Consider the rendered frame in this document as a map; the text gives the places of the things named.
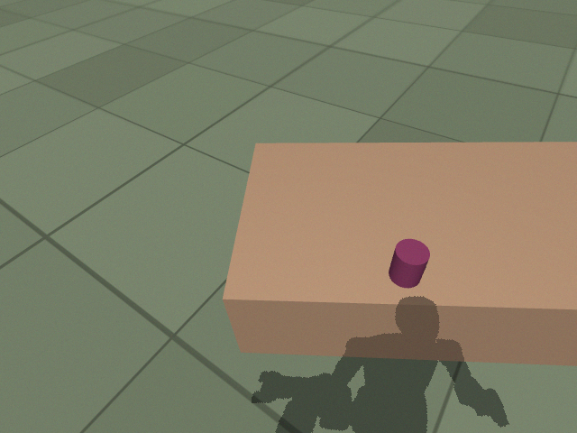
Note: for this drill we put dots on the can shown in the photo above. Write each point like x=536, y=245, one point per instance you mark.
x=408, y=263

